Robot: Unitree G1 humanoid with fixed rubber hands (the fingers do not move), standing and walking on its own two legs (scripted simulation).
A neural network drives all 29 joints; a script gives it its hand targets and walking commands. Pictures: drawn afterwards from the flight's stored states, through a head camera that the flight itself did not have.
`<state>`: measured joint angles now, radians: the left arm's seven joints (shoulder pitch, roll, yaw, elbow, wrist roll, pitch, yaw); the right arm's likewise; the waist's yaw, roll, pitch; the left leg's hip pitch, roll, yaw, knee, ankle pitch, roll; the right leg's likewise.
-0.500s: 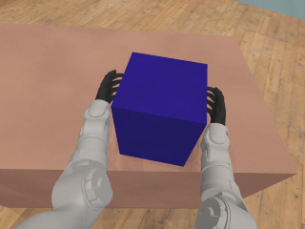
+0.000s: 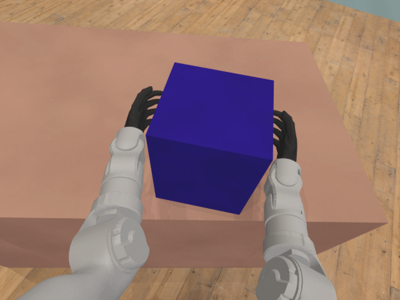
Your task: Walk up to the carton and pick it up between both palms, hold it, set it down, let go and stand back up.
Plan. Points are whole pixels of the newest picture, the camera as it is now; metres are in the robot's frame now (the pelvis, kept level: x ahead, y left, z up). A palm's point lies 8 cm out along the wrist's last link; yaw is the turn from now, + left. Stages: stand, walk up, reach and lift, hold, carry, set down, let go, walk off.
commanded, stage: set down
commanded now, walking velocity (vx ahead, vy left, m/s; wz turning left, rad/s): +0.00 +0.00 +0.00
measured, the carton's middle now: (209, 144) +0.44 -0.02 +0.01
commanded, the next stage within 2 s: none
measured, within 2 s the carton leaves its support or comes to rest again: rests again in 0.26 s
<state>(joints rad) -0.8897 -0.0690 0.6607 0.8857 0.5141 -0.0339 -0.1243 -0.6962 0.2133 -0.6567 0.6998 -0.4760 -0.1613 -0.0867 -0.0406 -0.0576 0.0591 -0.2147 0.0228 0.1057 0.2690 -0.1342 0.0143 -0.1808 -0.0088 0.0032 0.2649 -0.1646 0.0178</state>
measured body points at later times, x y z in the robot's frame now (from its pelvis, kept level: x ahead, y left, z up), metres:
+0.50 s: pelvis +0.00 +0.00 -0.01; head +0.07 +0.03 +0.43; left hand +0.47 +0.16 +0.06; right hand +0.42 -0.17 +0.05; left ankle +0.00 +0.11 -0.75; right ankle -0.02 -0.12 -0.75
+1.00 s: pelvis -0.03 +0.00 -0.02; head +0.02 +0.03 +0.43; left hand +0.47 +0.18 +0.13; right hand +0.43 -0.20 +0.13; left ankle +0.00 +0.11 -0.75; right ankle -0.02 -0.12 -0.75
